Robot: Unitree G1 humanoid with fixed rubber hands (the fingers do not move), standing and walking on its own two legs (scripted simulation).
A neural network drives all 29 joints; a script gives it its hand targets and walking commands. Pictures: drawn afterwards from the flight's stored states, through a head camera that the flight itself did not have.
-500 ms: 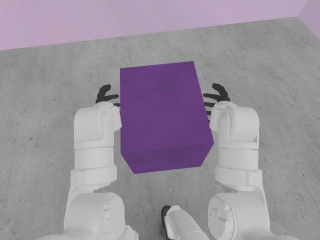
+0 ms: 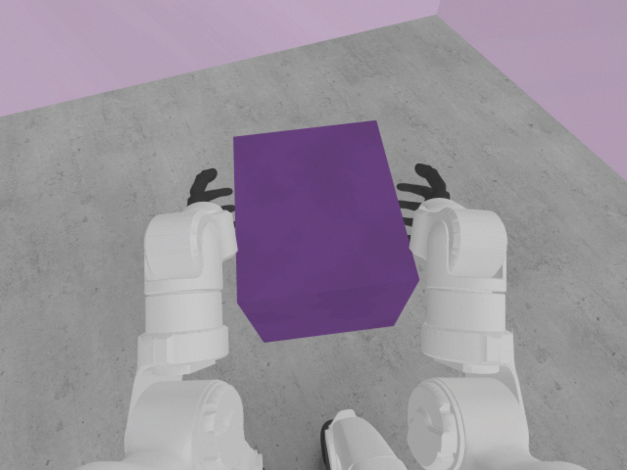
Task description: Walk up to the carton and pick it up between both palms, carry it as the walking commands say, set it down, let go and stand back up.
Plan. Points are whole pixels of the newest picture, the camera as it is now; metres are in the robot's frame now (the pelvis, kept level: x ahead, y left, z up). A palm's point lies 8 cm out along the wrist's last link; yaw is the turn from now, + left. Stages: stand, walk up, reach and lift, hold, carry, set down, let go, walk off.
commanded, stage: carry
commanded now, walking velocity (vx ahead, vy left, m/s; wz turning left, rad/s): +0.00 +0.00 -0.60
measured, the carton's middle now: (317, 236) +0.41 +0.00 +0.01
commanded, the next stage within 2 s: none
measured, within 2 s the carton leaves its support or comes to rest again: neither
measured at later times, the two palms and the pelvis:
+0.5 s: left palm (378, 271) +0.33 -0.06 +0.08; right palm out of the picture +0.27 -0.32 +0.08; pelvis -0.07 -0.09 +0.00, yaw -15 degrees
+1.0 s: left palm (577, 346) +0.24 -0.25 +0.09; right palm out of the picture +0.12 -0.48 +0.10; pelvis -0.15 -0.17 +0.01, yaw -31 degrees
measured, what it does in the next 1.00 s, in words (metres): steps to the right, turning right: right foot, then left foot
